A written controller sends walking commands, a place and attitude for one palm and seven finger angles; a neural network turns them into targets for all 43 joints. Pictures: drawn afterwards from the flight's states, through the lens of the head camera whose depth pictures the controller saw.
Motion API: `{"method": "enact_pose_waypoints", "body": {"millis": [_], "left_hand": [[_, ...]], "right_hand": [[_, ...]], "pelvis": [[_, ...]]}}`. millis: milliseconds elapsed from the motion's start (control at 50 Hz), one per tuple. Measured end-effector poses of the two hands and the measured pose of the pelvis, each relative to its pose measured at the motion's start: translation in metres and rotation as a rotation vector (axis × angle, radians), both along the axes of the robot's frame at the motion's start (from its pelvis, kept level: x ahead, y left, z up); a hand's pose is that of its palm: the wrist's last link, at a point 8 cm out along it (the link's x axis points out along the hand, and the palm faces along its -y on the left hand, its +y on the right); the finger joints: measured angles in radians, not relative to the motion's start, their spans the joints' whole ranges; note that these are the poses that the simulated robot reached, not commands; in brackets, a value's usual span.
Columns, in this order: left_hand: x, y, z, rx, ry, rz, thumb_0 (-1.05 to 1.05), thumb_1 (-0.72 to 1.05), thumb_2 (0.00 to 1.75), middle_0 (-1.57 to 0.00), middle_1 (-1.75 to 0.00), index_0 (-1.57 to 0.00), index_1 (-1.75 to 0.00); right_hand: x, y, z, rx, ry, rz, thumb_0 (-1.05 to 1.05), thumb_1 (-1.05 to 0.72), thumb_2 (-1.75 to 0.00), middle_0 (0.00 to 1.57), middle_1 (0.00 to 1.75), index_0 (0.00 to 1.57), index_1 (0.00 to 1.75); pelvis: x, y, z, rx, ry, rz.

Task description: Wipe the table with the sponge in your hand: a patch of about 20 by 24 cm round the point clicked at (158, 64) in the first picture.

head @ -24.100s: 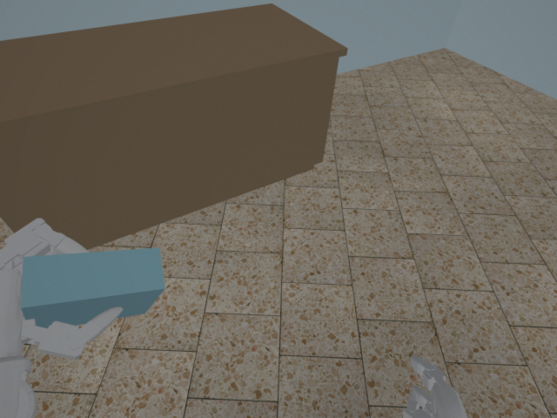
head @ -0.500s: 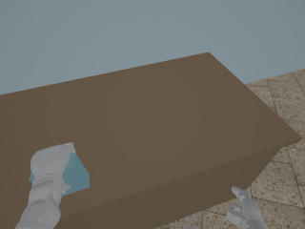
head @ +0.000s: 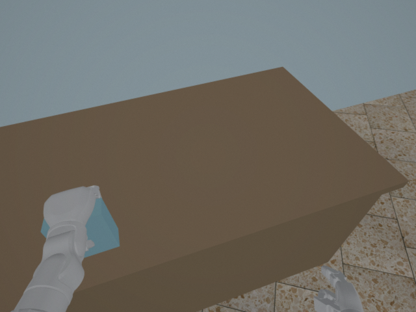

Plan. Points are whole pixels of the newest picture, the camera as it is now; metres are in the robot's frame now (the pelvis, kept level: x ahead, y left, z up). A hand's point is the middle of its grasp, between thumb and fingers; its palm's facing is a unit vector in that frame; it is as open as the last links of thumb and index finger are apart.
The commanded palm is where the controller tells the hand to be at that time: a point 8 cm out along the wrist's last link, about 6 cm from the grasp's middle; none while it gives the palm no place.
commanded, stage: wipe forward along the first lane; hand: left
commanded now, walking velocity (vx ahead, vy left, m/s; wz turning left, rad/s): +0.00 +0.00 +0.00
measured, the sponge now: (88, 235) +0.25 +0.31 -0.03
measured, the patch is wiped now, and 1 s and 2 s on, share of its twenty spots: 0.05 0.35 0.50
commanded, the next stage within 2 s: slide across to the middle lane in 1.36 s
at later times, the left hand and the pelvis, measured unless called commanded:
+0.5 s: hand (83, 201) +0.31 +0.33 +0.01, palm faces -0.15 +0.02 -0.99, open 9.4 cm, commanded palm +0.31 +0.33 +0.04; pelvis -0.02 -0.02 -0.02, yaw -1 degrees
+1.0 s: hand (83, 179) +0.37 +0.37 +0.01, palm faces -0.16 +0.02 -0.99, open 9.4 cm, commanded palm +0.36 +0.36 +0.04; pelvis -0.02 -0.01 -0.03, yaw -3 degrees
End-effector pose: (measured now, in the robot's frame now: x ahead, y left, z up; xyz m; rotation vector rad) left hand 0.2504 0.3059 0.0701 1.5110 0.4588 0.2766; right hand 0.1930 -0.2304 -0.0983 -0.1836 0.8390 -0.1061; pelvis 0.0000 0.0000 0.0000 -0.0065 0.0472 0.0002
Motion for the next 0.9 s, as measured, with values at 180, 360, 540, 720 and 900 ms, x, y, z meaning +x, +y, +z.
{"method": "enact_pose_waypoints", "body": {"millis": [180,360,540,720,900], "left_hand": [[0.015,0.003,0.0,0.03,0.023,-0.009,0.0,-0.53,1.15,-0.86,-1.36,-0.86,-1.37],[0.032,0.01,-0.001,0.051,0.039,-0.014,0.01,-0.57,1.17,-0.87,-1.35,-0.88,-1.38],[0.055,0.02,0.0,0.078,0.05,-0.002,0.01,-0.58,1.18,-0.88,-1.35,-0.88,-1.38],[0.076,0.029,-0.001,0.08,0.063,0.001,0.01,-0.58,1.18,-0.88,-1.35,-0.88,-1.38],[0.096,0.042,0.0,0.075,0.051,0.025,0.01,-0.58,1.18,-0.87,-1.36,-0.88,-1.39]], "right_hand": [[-0.027,-0.017,-0.013,-0.011,0.053,-0.039,0.01,-0.9,-0.9,0.2,0.3,0.2,0.3],[-0.065,-0.036,-0.028,-0.021,0.128,-0.088,0.01,-0.9,-0.9,0.2,0.3,0.2,0.3],[-0.105,-0.054,-0.041,-0.035,0.201,-0.142,0.01,-0.9,-0.9,0.2,0.3,0.2,0.3],[-0.138,-0.066,-0.049,-0.05,0.259,-0.193,0.01,-0.91,-0.9,0.2,0.3,0.2,0.3],[-0.153,-0.063,-0.049,-0.057,0.288,-0.219,0.01,-0.91,-0.9,0.2,0.3,0.2,0.3]], "pelvis": [[-0.008,-0.007,-0.004,0.001,0.027,0.004],[-0.016,-0.014,-0.01,-0.001,0.064,0.002],[-0.023,-0.021,-0.018,-0.005,0.112,-0.015],[-0.025,-0.022,-0.025,-0.012,0.155,-0.036],[-0.023,-0.017,-0.028,-0.021,0.186,-0.048]]}}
